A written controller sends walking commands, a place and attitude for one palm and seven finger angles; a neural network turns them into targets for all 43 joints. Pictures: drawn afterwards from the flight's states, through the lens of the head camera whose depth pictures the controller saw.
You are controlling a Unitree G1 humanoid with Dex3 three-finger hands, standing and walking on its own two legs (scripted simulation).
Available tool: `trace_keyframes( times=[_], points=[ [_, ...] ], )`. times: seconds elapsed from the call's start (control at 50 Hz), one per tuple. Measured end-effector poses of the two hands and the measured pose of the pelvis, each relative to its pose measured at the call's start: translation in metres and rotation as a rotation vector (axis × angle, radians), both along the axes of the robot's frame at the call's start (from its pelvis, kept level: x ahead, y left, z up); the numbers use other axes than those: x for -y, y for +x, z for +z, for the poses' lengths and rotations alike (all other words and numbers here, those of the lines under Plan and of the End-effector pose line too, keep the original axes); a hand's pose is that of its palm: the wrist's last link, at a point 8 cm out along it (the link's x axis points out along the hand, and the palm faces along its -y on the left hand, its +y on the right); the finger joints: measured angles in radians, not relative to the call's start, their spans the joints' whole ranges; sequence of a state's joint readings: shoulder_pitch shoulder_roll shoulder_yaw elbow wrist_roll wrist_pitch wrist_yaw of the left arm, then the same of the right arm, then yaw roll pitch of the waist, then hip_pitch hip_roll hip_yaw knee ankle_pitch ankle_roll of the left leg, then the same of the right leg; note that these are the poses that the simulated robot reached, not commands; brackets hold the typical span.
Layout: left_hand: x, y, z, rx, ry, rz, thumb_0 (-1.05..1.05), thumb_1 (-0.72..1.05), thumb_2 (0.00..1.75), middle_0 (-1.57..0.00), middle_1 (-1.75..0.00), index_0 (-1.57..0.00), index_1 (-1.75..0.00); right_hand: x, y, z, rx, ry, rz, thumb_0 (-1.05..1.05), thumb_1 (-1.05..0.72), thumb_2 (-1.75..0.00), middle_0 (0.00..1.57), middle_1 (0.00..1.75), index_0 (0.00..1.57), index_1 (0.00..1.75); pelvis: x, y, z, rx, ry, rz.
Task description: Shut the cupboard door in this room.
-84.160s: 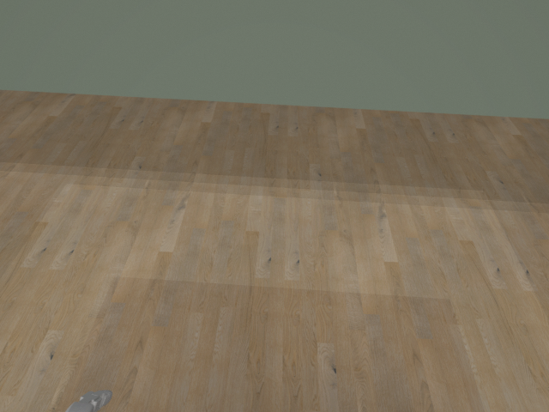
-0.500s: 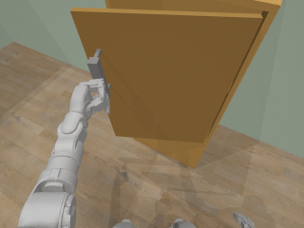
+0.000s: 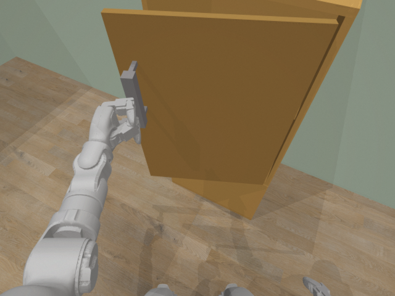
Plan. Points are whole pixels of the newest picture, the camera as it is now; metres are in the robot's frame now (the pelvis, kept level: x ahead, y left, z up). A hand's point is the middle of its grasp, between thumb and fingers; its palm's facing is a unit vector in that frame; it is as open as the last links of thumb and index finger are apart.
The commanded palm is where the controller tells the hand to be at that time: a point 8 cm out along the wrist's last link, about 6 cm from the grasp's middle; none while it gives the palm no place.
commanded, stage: push the door shut along its arc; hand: left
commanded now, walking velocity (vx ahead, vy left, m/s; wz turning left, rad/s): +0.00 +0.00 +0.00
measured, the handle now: (137, 95) +0.53 +0.13 +0.10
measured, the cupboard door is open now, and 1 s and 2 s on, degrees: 23 8 2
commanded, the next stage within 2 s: pull the fist back off the door in 1.48 s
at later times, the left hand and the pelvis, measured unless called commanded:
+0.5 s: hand (147, 107) +0.49 +0.11 +0.10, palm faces -0.25 -0.97 -0.04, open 3.5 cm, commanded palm +0.49 +0.15 +0.10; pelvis +0.00 +0.01 -0.01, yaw +0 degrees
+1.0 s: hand (167, 88) +0.54 +0.07 +0.11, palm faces -0.34 -0.94 -0.03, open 3.1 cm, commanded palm +0.56 +0.11 +0.10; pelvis -0.01 -0.01 -0.03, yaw +0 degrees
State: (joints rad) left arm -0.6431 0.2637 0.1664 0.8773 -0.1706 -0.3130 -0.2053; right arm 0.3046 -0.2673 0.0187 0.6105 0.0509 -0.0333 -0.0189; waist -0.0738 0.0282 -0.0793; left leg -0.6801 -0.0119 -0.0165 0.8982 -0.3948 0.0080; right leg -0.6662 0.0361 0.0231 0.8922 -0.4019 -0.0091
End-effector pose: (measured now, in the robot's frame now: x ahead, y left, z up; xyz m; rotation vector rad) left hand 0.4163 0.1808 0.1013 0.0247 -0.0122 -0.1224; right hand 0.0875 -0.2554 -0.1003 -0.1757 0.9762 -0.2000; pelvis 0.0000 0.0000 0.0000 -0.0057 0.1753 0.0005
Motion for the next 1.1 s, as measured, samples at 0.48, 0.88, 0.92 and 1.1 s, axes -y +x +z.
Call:
trace_keyframes(
  times=[0.48,0.88,0.92,1.1],
  points=[
    [0.012,0.066,0.000,-0.037,0.019,-0.119,0.05,0.99,0.99,-1.30,-1.50,-1.30,-1.50,-0.005,-0.070,-0.021,-0.225,-0.027,-0.060,0.01,-0.90,-0.90,0.21,0.30,0.21,0.30,-0.012,0.000,-0.015,-0.102,-0.022,0.014],
    [0.053,0.112,0.006,-0.051,0.016,-0.206,0.02,0.91,0.90,-1.30,-1.50,-1.30,-1.50,0.009,-0.104,-0.030,-0.301,-0.028,-0.117,0.00,-0.90,-0.90,0.21,0.30,0.21,0.30,0.001,-0.004,-0.027,-0.172,-0.016,-0.003],
    [0.054,0.117,0.006,-0.058,0.013,-0.211,0.02,0.91,0.90,-1.30,-1.50,-1.30,-1.50,0.011,-0.108,-0.031,-0.314,-0.033,-0.122,0.00,-0.90,-0.90,0.21,0.30,0.21,0.30,0.003,-0.005,-0.029,-0.181,-0.017,-0.002],
    [0.068,0.137,0.008,-0.069,0.016,-0.258,0.02,0.90,0.90,-1.30,-1.50,-1.30,-1.50,0.018,-0.124,-0.034,-0.363,-0.061,-0.136,0.00,-0.90,-0.90,0.21,0.30,0.21,0.30,0.007,-0.006,-0.038,-0.225,-0.026,0.002]
  ],
)
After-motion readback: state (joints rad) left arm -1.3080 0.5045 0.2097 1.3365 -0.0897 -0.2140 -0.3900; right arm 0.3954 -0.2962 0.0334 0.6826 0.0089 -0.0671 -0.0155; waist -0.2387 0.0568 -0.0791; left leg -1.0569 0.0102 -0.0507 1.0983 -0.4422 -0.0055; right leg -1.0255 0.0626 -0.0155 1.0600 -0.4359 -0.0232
